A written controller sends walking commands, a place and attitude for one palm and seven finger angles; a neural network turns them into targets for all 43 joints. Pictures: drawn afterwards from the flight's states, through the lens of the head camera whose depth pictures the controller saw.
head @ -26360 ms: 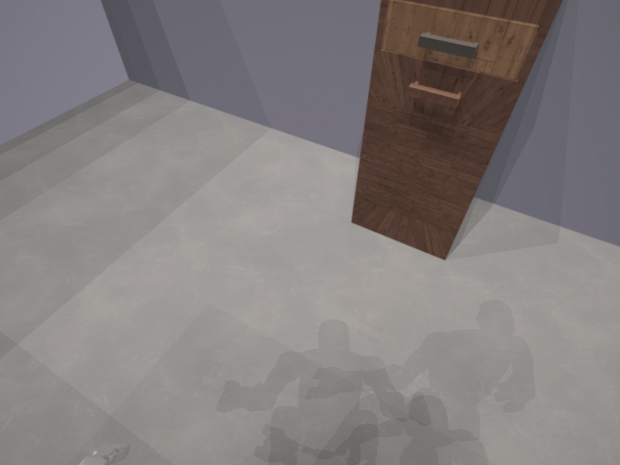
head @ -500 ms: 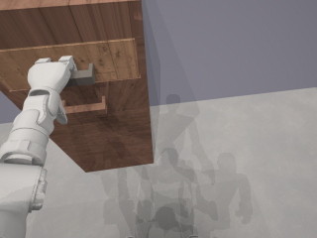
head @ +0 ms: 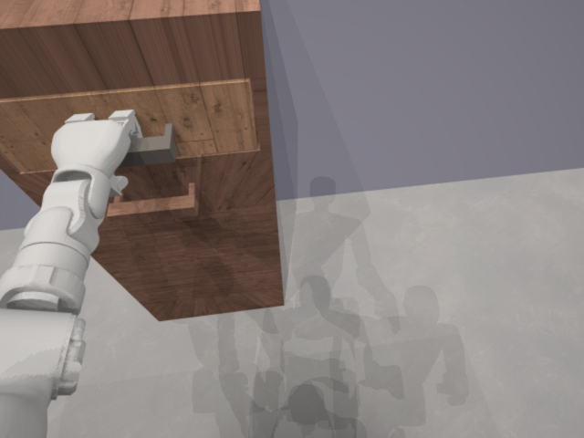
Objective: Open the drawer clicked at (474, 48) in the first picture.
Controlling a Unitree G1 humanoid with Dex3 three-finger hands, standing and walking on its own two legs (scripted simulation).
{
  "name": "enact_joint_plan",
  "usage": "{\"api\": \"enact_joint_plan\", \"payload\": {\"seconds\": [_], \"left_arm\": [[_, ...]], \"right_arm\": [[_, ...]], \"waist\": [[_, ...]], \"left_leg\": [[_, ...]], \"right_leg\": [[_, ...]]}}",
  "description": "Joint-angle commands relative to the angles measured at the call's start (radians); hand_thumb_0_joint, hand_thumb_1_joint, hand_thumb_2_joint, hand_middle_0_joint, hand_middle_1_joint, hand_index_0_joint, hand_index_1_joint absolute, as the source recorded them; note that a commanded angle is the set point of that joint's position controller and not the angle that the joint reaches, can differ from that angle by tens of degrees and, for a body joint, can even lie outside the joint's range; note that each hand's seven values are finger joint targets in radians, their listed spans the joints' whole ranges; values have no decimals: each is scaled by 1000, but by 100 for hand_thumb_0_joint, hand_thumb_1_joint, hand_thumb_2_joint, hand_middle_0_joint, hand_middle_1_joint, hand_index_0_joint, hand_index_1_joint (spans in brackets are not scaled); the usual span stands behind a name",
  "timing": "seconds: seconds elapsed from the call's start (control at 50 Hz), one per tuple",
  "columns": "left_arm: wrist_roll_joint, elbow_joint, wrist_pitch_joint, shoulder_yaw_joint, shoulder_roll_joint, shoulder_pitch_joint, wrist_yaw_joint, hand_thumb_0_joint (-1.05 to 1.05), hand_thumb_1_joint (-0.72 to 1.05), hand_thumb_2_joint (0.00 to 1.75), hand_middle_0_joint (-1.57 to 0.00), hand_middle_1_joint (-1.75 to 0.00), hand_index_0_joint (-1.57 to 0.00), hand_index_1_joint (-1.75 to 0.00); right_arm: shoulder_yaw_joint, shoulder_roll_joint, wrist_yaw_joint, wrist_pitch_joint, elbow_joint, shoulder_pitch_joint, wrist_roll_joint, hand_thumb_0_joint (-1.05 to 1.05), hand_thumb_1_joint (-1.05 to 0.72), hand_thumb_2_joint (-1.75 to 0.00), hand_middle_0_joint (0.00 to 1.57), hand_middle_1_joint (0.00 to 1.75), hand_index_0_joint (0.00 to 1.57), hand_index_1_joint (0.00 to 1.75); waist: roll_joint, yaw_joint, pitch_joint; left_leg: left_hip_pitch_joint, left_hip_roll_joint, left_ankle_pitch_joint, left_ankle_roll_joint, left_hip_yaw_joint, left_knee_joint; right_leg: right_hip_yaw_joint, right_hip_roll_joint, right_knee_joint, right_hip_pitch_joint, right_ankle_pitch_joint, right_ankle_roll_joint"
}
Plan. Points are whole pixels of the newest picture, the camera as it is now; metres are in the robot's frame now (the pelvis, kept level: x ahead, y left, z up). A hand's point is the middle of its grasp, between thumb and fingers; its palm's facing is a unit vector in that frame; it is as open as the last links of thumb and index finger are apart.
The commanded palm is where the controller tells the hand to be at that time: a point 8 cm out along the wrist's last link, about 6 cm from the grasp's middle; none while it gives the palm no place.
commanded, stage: close the thumb around the handle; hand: left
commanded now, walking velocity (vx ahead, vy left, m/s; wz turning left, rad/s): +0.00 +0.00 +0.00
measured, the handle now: (123, 143) +0.51 +0.25 +0.09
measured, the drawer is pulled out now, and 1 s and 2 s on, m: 0.00 0.02 0.19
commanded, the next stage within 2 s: pull the drawer open in 0.24 s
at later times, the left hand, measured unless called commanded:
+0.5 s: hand (112, 179) +0.46 +0.26 +0.07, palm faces -0.03 -0.01 -1.00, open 6.2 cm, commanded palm +0.43 +0.27 +0.13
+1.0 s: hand (109, 190) +0.44 +0.26 +0.07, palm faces -0.04 +0.00 -1.00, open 6.2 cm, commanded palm +0.42 +0.27 +0.13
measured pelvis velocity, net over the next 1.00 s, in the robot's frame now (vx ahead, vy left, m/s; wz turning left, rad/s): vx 0.01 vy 0.00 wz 0.01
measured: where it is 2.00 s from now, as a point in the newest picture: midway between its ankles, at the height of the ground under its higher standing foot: outside the picture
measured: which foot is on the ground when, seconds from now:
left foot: down 0.00-1.00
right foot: down 0.00-1.00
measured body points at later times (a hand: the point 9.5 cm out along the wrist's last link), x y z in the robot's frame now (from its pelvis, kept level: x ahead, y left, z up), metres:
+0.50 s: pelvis +0.01 +0.00 +0.00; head +0.08 -0.02 +0.45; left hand +0.46 +0.26 +0.13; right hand +0.05 -0.28 -0.13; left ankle -0.01 +0.11 -0.72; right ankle -0.01 -0.13 -0.72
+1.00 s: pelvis +0.01 +0.00 +0.00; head +0.07 -0.02 +0.45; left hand +0.44 +0.25 +0.13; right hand +0.11 -0.26 -0.13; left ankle -0.01 +0.11 -0.72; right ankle -0.01 -0.13 -0.72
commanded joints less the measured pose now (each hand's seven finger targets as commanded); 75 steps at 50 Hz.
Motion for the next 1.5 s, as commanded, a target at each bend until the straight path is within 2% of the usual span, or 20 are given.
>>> {"api": "enact_joint_plan", "payload": {"seconds": [0.0,0.12,0.32,0.36,0.44,0.48,0.6,0.62,0.7,0.74,0.8,0.82,0.86,0.92,0.96,1.02,1.14,1.3,1.42,1.48], "left_arm": [[-18,-188,17,71,283,-432,41,0,84,88,-40,-134,-40,-134],[-19,-249,-12,136,365,-437,36,0,90,90,-40,-135,-40,-135],[-10,-247,-22,134,353,-439,62,0,90,90,-40,-135,-40,-135],[-13,-241,-15,167,377,-364,64,0,90,90,-40,-135,-40,-135],[-35,-302,-15,135,306,-272,57,0,90,90,-40,-135,-40,-135],[-43,-330,-8,162,332,-227,54,0,90,90,-40,-135,-40,-135],[-64,-464,28,160,292,-69,46,0,90,90,-40,-135,-40,-135],[-69,-500,32,196,327,-40,46,0,90,90,-40,-135,-40,-135],[-82,-569,73,171,283,48,38,0,90,90,-40,-135,-40,-135],[-55,-483,77,149,330,-256,48,0,90,90,-40,-135,-40,-135],[-26,-412,84,161,342,-239,47,0,90,90,-40,-135,-40,-135],[-18,-417,80,174,367,-268,48,0,90,90,-40,-135,-40,-135],[-21,-395,73,124,308,-302,43,0,90,90,-40,-135,-40,-135],[-24,-357,51,135,322,-328,39,0,90,90,-40,-135,-40,-135],[-29,-333,38,103,281,-336,35,0,90,90,-40,-135,-40,-135],[-22,-314,13,124,314,-364,38,0,90,90,-40,-135,-40,-135],[-50,-430,-11,145,273,-106,39,0,90,90,-40,-135,-40,-135],[-99,-677,59,140,220,167,40,0,90,90,-40,-135,-40,-135],[-122,-861,116,192,239,400,38,0,90,90,-40,-135,-40,-135],[-128,-935,138,154,183,468,32,0,90,90,-40,-135,-40,-135]], "right_arm": [[-55,-145,-6,-18,-69,85,-1,0,-90,-90,20,30,20,30],[-58,-151,-14,-13,-68,82,-7,0,-90,-90,20,30,20,30],[-61,-145,-13,-20,-58,80,-9,0,-90,-90,20,30,20,30],[-62,-143,-11,-18,-64,74,-8,0,-90,-90,20,30,20,30],[-66,-136,-1,-19,-86,56,-4,0,-90,-90,20,30,20,30],[-66,-140,0,-17,-95,43,-4,0,-90,-90,20,30,20,30],[-71,-137,11,-22,-121,4,2,0,-90,-90,20,30,20,30],[-70,-142,14,-20,-124,-1,1,0,-90,-90,20,30,20,30],[-65,-138,19,-26,-140,-35,6,0,-90,-90,20,30,20,30],[-56,-152,4,-23,-89,-15,7,0,-90,-90,20,30,20,30],[-56,-143,-2,-28,-81,-8,1,0,-90,-90,20,30,20,30],[-58,-146,-6,-24,-76,-1,-5,0,-90,-90,20,30,20,30],[-56,-134,-6,-26,-75,3,-3,0,-90,-90,20,30,20,30],[-53,-137,-11,-21,-73,4,-7,0,-90,-90,20,30,20,30],[-52,-132,-12,-24,-77,3,-4,0,-90,-90,20,30,20,30],[-52,-136,-16,-23,-81,11,-8,0,-90,-90,20,30,20,30],[-63,-123,-2,-27,-130,-17,-5,0,-90,-90,20,30,20,30],[-65,-128,15,-40,-163,-86,9,0,-90,-90,20,30,20,30],[-56,-125,20,-58,-178,-154,5,0,-90,-90,20,30,20,30],[-44,-113,18,-69,-192,-198,8,0,-90,-90,20,30,20,30]], "waist": [[5,-7,-379],[2,2,-430],[26,-3,-422],[22,21,-450],[39,38,-461],[19,50,-461],[38,71,-448],[31,81,-466],[26,82,-406],[15,7,-314],[52,37,-361],[58,36,-394],[56,26,-399],[19,20,-407],[11,17,-379],[-8,16,-397],[21,80,-467],[9,96,-375],[16,129,-352],[30,131,-295]], "left_leg": [[240,-44,383,29,-19,-47],[238,-48,408,34,-13,-42],[243,-47,428,31,-11,-35],[242,-50,447,31,-6,-32],[273,-44,505,29,-6,-38],[267,-44,508,31,-3,-43],[314,-33,620,30,-6,-53],[319,-30,661,29,-10,-53],[324,-30,654,27,-9,-67],[294,-32,549,25,-16,-69],[318,-41,529,21,-14,-73],[335,-39,555,20,-15,-67],[343,-43,551,19,-16,-58],[325,-45,529,21,-18,-54],[312,-47,489,23,-18,-58],[292,-49,453,25,-18,-56],[302,-50,514,28,-5,-58],[313,-40,521,29,-4,-99],[352,-34,586,20,-7,-122],[366,-34,573,19,-9,-136]], "right_leg": [[-7,56,-46,176,327,-34],[8,53,-45,238,381,-34],[4,55,-37,219,389,-33],[5,56,-26,250,420,-32],[0,56,-29,261,438,-33],[2,57,-32,286,455,-31],[-4,56,-38,306,499,-32],[-2,56,-37,331,521,-33],[-9,55,-46,326,519,-28],[-14,56,-55,241,452,-26],[-14,56,-50,244,403,-37],[-12,56,-50,258,416,-39],[-14,53,-44,241,420,-37],[-9,52,-46,256,426,-36],[-13,50,-47,234,405,-34],[-6,50,-46,246,388,-35],[5,52,-39,322,450,-36],[-3,56,-65,345,438,-33],[-2,51,-80,400,473,-34],[-11,50,-88,374,433,-30]]}}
